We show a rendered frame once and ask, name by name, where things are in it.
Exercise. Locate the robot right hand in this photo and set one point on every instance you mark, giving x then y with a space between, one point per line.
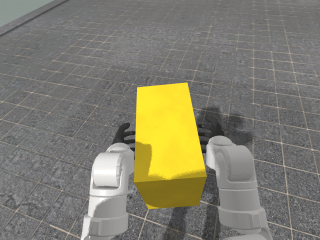
215 128

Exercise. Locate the robot left hand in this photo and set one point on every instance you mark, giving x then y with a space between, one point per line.
120 135

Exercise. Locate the carton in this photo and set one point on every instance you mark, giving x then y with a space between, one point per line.
169 169

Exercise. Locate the robot left forearm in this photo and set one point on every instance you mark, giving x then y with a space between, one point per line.
107 216

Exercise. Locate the robot right forearm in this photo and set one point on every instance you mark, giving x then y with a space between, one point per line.
240 207

